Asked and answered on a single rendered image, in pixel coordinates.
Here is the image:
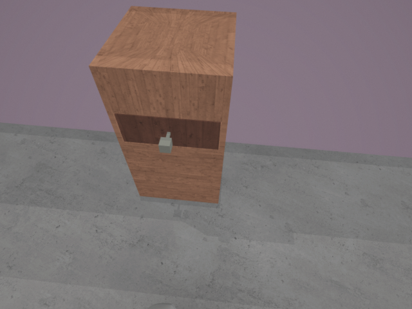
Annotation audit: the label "drawer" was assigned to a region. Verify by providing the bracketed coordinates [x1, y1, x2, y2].
[114, 113, 221, 150]

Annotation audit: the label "handle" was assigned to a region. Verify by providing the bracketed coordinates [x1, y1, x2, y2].
[158, 132, 173, 153]

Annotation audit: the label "cabinet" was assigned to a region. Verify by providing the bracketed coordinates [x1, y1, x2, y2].
[89, 6, 236, 203]

